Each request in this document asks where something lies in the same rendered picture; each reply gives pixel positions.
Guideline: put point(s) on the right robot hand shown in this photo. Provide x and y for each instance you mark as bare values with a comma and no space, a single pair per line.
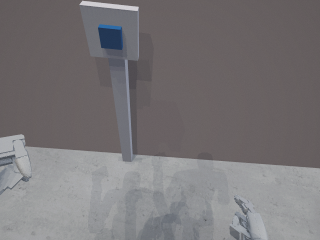
250,227

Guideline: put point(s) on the panel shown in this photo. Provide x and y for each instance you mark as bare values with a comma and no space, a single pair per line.
127,17

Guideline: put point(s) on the left robot hand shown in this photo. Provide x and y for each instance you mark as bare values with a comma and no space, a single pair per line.
12,151

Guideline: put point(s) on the button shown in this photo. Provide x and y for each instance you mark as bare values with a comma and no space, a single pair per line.
110,36

